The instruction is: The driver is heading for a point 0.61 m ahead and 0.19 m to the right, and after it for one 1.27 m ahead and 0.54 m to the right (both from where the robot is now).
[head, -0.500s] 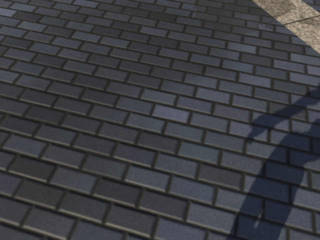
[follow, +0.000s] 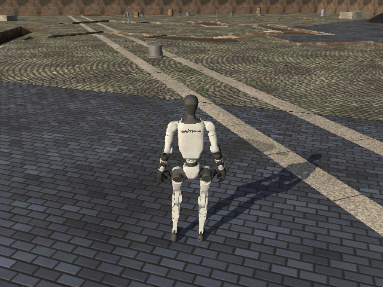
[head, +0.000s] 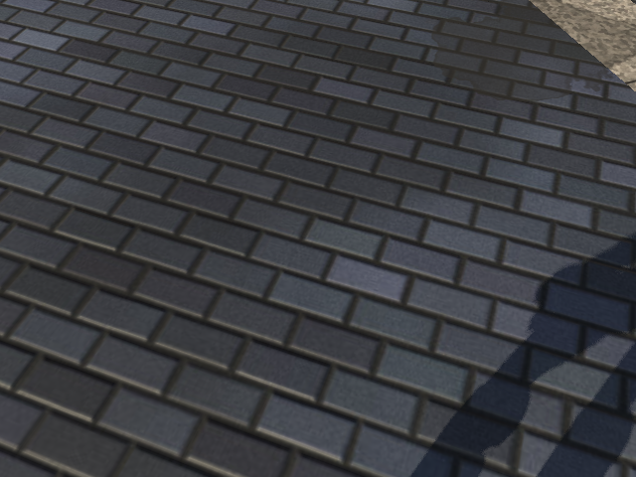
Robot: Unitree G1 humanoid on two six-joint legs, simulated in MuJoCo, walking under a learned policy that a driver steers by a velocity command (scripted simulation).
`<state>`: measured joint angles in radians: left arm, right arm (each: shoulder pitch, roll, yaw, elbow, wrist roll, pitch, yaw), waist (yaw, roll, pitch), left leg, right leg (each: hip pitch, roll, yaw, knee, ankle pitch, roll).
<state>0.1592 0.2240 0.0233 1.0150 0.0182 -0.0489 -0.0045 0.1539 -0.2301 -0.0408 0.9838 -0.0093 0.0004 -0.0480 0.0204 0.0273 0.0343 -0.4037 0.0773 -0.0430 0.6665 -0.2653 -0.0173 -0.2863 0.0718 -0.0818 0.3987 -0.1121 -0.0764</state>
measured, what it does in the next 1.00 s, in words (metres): walks ahead, turning right: left foot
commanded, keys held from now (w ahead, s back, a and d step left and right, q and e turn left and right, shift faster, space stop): no key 0.22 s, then e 0.20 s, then w+e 0.52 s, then w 0.06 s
